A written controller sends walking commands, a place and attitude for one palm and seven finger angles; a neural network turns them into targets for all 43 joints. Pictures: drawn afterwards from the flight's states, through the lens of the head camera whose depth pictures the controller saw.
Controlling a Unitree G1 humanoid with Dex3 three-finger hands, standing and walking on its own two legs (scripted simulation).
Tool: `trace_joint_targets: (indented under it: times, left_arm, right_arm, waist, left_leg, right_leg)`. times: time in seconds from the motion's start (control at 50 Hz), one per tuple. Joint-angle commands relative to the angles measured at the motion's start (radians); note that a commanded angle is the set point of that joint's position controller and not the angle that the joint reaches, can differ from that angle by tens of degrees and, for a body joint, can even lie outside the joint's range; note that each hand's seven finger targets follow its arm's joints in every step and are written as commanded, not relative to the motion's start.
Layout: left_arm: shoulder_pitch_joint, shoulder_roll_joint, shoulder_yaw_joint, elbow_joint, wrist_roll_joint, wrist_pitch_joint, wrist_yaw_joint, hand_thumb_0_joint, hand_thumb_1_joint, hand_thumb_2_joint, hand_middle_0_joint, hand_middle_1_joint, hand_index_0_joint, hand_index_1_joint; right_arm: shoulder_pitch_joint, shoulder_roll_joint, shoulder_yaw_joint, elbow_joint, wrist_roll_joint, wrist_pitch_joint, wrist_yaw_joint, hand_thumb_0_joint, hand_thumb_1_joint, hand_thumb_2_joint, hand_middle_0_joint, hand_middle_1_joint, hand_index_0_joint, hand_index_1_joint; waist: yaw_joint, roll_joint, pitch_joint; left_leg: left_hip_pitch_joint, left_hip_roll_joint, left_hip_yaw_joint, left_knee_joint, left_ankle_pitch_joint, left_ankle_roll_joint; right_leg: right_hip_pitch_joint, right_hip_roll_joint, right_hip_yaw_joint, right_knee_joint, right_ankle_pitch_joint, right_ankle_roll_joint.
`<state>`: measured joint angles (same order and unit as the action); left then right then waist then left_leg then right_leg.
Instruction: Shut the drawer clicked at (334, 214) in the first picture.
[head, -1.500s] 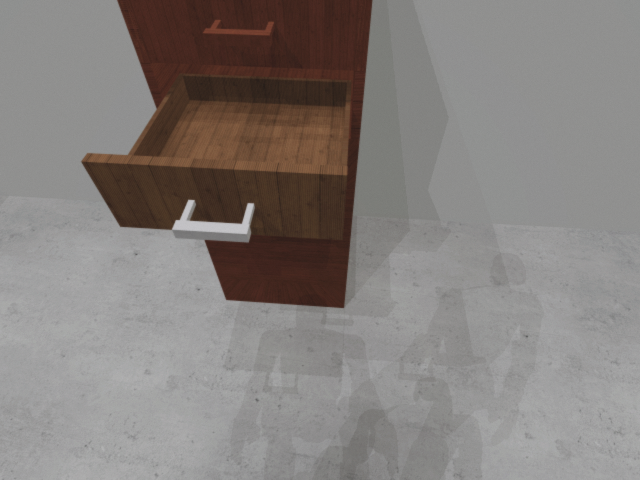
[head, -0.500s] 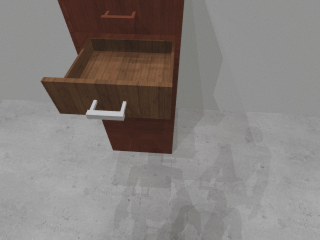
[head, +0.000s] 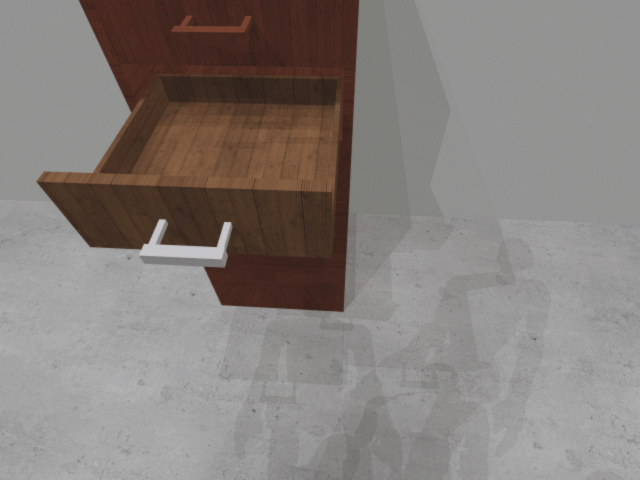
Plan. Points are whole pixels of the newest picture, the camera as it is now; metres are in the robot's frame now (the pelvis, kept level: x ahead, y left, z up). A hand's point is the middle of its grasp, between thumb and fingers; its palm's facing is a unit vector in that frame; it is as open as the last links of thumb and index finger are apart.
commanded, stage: come to a stop and stand still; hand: left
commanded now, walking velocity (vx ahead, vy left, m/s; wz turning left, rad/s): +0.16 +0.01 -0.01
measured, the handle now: (189, 242) +0.40 +0.21 +0.05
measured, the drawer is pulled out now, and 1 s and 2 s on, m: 0.30 0.30 0.30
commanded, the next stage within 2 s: look again from close up in 1.52 s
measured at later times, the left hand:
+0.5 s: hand out of the picture +0.08 +0.17 -0.17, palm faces +0.03 -0.97 -0.26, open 7.4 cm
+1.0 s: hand out of the picture +0.10 +0.20 -0.16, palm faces -0.01 -0.96 -0.27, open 7.4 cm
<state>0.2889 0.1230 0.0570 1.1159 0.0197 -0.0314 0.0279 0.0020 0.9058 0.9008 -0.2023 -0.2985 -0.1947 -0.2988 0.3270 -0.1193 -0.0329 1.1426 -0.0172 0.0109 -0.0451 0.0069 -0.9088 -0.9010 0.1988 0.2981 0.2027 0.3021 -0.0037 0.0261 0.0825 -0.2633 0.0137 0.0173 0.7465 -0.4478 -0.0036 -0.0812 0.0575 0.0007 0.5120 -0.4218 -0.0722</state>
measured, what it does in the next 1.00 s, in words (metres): steps on the spot: left foot, then left foot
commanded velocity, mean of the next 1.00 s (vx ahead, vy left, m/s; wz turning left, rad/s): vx -0.06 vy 0.03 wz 0.00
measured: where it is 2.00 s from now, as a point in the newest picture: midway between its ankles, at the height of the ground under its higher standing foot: outside the picture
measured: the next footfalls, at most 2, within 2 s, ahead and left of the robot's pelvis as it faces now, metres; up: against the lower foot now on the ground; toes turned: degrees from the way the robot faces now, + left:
left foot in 0.20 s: +0.14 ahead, +0.12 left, +0.00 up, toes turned +2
left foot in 0.68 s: +0.12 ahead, +0.13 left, +0.00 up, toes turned +1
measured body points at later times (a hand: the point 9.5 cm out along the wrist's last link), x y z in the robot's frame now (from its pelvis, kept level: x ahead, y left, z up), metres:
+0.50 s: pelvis +0.05 -0.02 +0.00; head +0.09 -0.04 +0.45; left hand +0.08 +0.22 -0.15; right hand +0.11 -0.25 -0.17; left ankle +0.08 +0.12 -0.72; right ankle +0.02 -0.10 -0.73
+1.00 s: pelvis +0.03 +0.01 +0.00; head +0.02 +0.00 +0.45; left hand +0.10 +0.26 -0.14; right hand +0.07 -0.23 -0.15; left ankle +0.03 +0.12 -0.73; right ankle +0.02 -0.10 -0.73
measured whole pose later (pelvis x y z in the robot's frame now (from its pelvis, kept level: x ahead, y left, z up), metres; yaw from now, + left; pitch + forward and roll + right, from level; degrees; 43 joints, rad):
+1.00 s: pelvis +0.03 +0.01 +0.00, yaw -1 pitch -2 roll +0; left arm 0.25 0.20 0.01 0.98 0.02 0.01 0.04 0.00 0.90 0.90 -0.21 -0.30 -0.20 -0.30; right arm 0.27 -0.19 -0.03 0.97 -0.02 0.02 -0.02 0.01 -0.91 -0.90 0.20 0.30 0.20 0.30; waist -0.02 0.02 0.00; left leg -0.23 0.00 0.06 0.55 -0.30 0.02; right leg -0.22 -0.01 -0.03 0.57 -0.32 -0.01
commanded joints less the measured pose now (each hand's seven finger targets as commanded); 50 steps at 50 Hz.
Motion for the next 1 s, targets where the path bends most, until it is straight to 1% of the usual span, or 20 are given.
trace_joint_targets:
  times: [0.0, 0.08, 0.12, 0.14, 0.16, 0.18, 0.2, 0.26, 0.34, 0.36, 0.4, 0.46, 0.54, 0.6, 0.66, 0.76, 0.78, 0.82, 0.88, 0.98]
  left_arm:
    - [0.261, 0.141, 0.026, 0.043, 0.004, 0.001, 0.033, 0.000, 0.900, 0.900, -0.200, -0.300, -0.200, -0.300]
    - [0.146, 0.121, 0.007, 0.009, 0.003, -0.001, 0.031, 0.000, 0.900, 0.900, -0.200, -0.300, -0.200, -0.300]
    - [0.107, 0.137, 0.008, -0.009, -0.007, -0.002, 0.030, 0.000, 0.900, 0.900, -0.200, -0.300, -0.200, -0.300]
    - [0.100, 0.144, 0.011, -0.017, -0.011, 0.002, 0.033, 0.000, 0.900, 0.900, -0.200, -0.300, -0.200, -0.300]
    - [0.125, 0.118, 0.008, -0.029, -0.020, 0.005, 0.036, 0.000, 0.900, 0.900, -0.200, -0.300, -0.200, -0.300]
    - [0.137, 0.081, -0.002, -0.043, -0.022, 0.009, 0.042, 0.000, 0.900, 0.900, -0.200, -0.300, -0.200, -0.300]
    - [0.128, 0.061, -0.003, -0.054, -0.019, 0.016, 0.038, 0.000, 0.900, 0.900, -0.200, -0.300, -0.200, -0.300]
    - [0.108, 0.066, 0.003, -0.050, -0.014, 0.059, 0.028, 0.000, 0.900, 0.900, -0.200, -0.300, -0.200, -0.300]
    - [0.158, 0.075, 0.007, -0.048, 0.003, 0.066, 0.010, 0.000, 0.900, 0.900, -0.200, -0.300, -0.200, -0.300]
    - [0.149, 0.099, 0.008, -0.057, 0.009, 0.059, 0.010, 0.000, 0.900, 0.900, -0.200, -0.300, -0.200, -0.300]
    - [0.026, 0.198, 0.015, -0.103, 0.012, 0.047, 0.007, 0.000, 0.900, 0.900, -0.200, -0.300, -0.200, -0.300]
    - [-0.052, 0.189, 0.019, -0.113, 0.011, 0.032, 0.013, 0.000, 0.900, 0.900, -0.200, -0.300, -0.200, -0.300]
    - [-0.003, 0.209, 0.031, -0.088, 0.004, 0.024, 0.026, 0.000, 0.900, 0.900, -0.200, -0.300, -0.200, -0.300]
    - [-0.028, 0.212, 0.035, -0.088, -0.007, 0.030, 0.028, 0.000, 0.900, 0.900, -0.200, -0.300, -0.200, -0.300]
    - [-0.050, 0.164, 0.023, -0.107, -0.007, 0.039, 0.028, 0.000, 0.900, 0.900, -0.200, -0.300, -0.200, -0.300]
    - [-0.097, 0.152, 0.009, -0.082, -0.008, 0.042, 0.014, 0.000, 0.900, 0.900, -0.200, -0.300, -0.200, -0.300]
    - [-0.066, 0.345, -0.012, -0.181, -0.007, 0.010, 0.021, 0.000, 0.900, 0.900, -0.200, -0.300, -0.200, -0.300]
    - [-0.038, 0.227, -0.005, -0.190, -0.012, 0.003, 0.027, 0.000, 0.900, 0.900, -0.200, -0.300, -0.200, -0.300]
    - [-0.036, 0.229, -0.016, -0.201, -0.004, 0.011, 0.028, 0.000, 0.900, 0.900, -0.200, -0.300, -0.200, -0.300]
    - [-0.032, 0.203, -0.031, -0.216, -0.002, 0.026, 0.020, 0.000, 0.900, 0.900, -0.200, -0.300, -0.200, -0.300]
  right_arm:
    - [-0.140, -0.074, -0.026, -0.124, 0.009, -0.030, 0.002, 0.000, -0.900, -0.900, 0.200, 0.300, 0.200, 0.300]
    - [-0.129, -0.027, -0.008, -0.123, 0.014, -0.009, 0.017, 0.000, -0.900, -0.900, 0.200, 0.300, 0.200, 0.300]
    - [-0.016, -0.053, -0.008, -0.089, 0.008, -0.011, 0.008, 0.000, -0.900, -0.900, 0.200, 0.300, 0.200, 0.300]
    - [0.063, -0.107, -0.020, -0.074, 0.002, -0.017, 0.001, 0.000, -0.900, -0.900, 0.200, 0.300, 0.200, 0.300]
    - [0.116, -0.169, -0.033, -0.070, -0.005, -0.021, -0.008, 0.000, -0.900, -0.900, 0.200, 0.300, 0.200, 0.300]
    - [0.163, -0.199, -0.043, -0.072, 0.002, -0.020, -0.008, 0.000, -0.900, -0.900, 0.200, 0.300, 0.200, 0.300]
    - [0.121, -0.200, -0.034, -0.078, 0.006, -0.019, -0.016, 0.000, -0.900, -0.900, 0.200, 0.300, 0.200, 0.300]
    - [-0.071, -0.156, -0.011, -0.137, -0.002, -0.007, -0.024, 0.000, -0.900, -0.900, 0.200, 0.300, 0.200, 0.300]
    - [-0.144, -0.200, -0.035, -0.161, -0.001, 0.010, -0.013, 0.000, -0.900, -0.900, 0.200, 0.300, 0.200, 0.300]
    - [-0.144, -0.184, -0.038, -0.167, 0.006, 0.016, -0.007, 0.000, -0.900, -0.900, 0.200, 0.300, 0.200, 0.300]
    - [-0.108, -0.122, -0.041, -0.167, 0.013, 0.030, 0.016, 0.000, -0.900, -0.900, 0.200, 0.300, 0.200, 0.300]
    - [-0.124, -0.104, -0.043, -0.151, 0.004, 0.040, 0.017, 0.000, -0.900, -0.900, 0.200, 0.300, 0.200, 0.300]
    - [-0.119, -0.111, -0.033, -0.152, 0.012, 0.024, 0.010, 0.000, -0.900, -0.900, 0.200, 0.300, 0.200, 0.300]
    - [-0.075, -0.110, -0.028, -0.133, 0.010, 0.016, 0.007, 0.000, -0.900, -0.900, 0.200, 0.300, 0.200, 0.300]
    - [-0.040, -0.164, -0.035, -0.113, 0.000, 0.010, 0.006, 0.000, -0.900, -0.900, 0.200, 0.300, 0.200, 0.300]
    - [-0.068, -0.146, -0.018, -0.102, 0.003, 0.008, 0.003, 0.000, -0.900, -0.900, 0.200, 0.300, 0.200, 0.300]
    - [-0.099, -0.282, -0.033, -0.230, -0.010, -0.008, 0.018, 0.000, -0.900, -0.900, 0.200, 0.300, 0.200, 0.300]
    - [-0.076, -0.167, -0.028, -0.249, -0.013, -0.028, 0.013, 0.000, -0.900, -0.900, 0.200, 0.300, 0.200, 0.300]
    - [-0.043, -0.142, -0.016, -0.254, -0.010, -0.009, 0.022, 0.000, -0.900, -0.900, 0.200, 0.300, 0.200, 0.300]
    - [-0.034, -0.174, -0.011, -0.226, -0.007, -0.019, 0.028, 0.000, -0.900, -0.900, 0.200, 0.300, 0.200, 0.300]
  waist:
    - [0.079, -0.142, 0.001]
    - [0.004, -0.120, 0.038]
    - [-0.051, -0.134, 0.008]
    - [-0.079, -0.103, -0.045]
    - [-0.086, 0.013, -0.125]
    - [-0.090, 0.097, -0.165]
    - [-0.063, 0.127, -0.117]
    - [0.007, 0.132, -0.013]
    - [0.044, 0.059, -0.074]
    - [0.042, -0.010, -0.054]
    - [-0.013, -0.182, -0.030]
    - [-0.008, -0.185, 0.011]
    - [0.027, -0.173, -0.087]
    - [0.010, -0.150, -0.097]
    - [0.007, 0.002, -0.121]
    - [0.002, 0.020, -0.066]
    - [-0.003, 0.048, -0.062]
    - [-0.003, 0.088, -0.307]
    - [-0.014, -0.195, -0.138]
    - [-0.005, -0.028, 0.001]
  left_leg:
    - [-0.425, 0.038, 0.015, 0.222, -0.131, 0.007]
    - [-0.157, 0.007, 0.062, -0.018, 0.079, -0.007]
    - [0.038, -0.050, 0.090, -0.177, 0.293, 0.013]
    - [0.177, 0.004, 0.034, -0.228, 0.573, 0.049]
    - [0.330, 0.155, -0.120, -0.192, 0.885, 0.138]
    - [0.346, 0.313, -0.236, -0.244, 1.137, 0.239]
    - [0.239, 0.346, -0.247, -0.322, 1.233, 0.270]
    - [-0.005, 0.321, -0.233, -0.416, 0.788, 0.231]
    - [-0.028, 0.237, -0.154, -0.347, 0.469, 0.155]
    - [-0.055, 0.169, -0.115, -0.287, 0.353, 0.105]
    - [-0.002, -0.007, 0.017, -0.133, 0.093, -0.003]
    - [-0.078, -0.004, -0.036, 0.098, -0.031, -0.005]
    - [-0.124, 0.002, -0.009, -0.080, -0.016, -0.023]
    - [-0.006, 0.009, 0.009, -0.301, 0.184, -0.020]
    - [0.196, 0.142, -0.041, -0.277, 0.735, 0.034]
    - [0.100, 0.121, -0.071, -0.361, 0.421, 0.030]
    - [0.120, 0.066, -0.078, -0.324, 0.449, 0.028]
    - [0.124, 0.081, -0.051, -0.203, 0.496, 0.029]
    - [-0.013, 0.025, -0.012, -0.205, 0.200, 0.009]
    - [0.002, 0.085, -0.070, -0.311, 0.293, 0.040]
  right_leg:
    - [0.365, -0.344, 0.265, -0.079, 1.151, -0.171]
    - [0.078, -0.261, 0.153, -0.111, 1.087, -0.101]
    - [0.006, -0.193, 0.087, -0.015, 1.130, -0.031]
    - [-0.053, -0.162, 0.073, 0.095, 1.027, 0.012]
    - [-0.178, -0.102, 0.032, 0.205, 0.742, 0.053]
    - [-0.216, -0.040, 0.000, 0.378, 0.130, 0.064]
    - [-0.207, -0.023, 0.030, 0.481, -0.213, 0.069]
    - [-0.169, -0.095, 0.049, 0.398, -0.193, 0.070]
    - [-0.097, -0.078, -0.014, 0.093, 0.064, 0.062]
    - [-0.099, -0.097, 0.054, -0.049, 0.187, 0.051]
    - [-0.240, -0.321, 0.276, -0.233, 0.199, -0.056]
    - [-0.162, -0.338, 0.237, -0.176, 0.655, -0.119]
    - [0.150, -0.337, 0.176, -0.050, 1.128, -0.108]
    - [0.122, -0.303, 0.143, -0.003, 1.071, -0.060]
    - [-0.071, -0.177, 0.037, -0.021, 0.601, 0.037]
    - [-0.057, -0.160, 0.049, -0.127, 0.369, 0.035]
    - [-0.091, -0.156, 0.119, -0.062, 0.370, 0.010]
    - [-0.036, -0.210, 0.126, -0.005, 0.519, 0.006]
    - [-0.098, -0.260, 0.194, -0.100, 0.420, -0.020]
    - [-0.223, -0.146, 0.087, -0.080, 0.188, 0.028]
